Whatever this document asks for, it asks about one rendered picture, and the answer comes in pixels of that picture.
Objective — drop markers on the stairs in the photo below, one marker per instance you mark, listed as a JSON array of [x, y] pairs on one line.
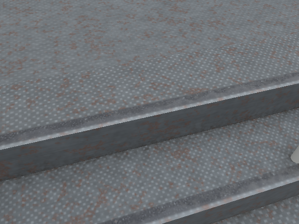
[[226, 162]]

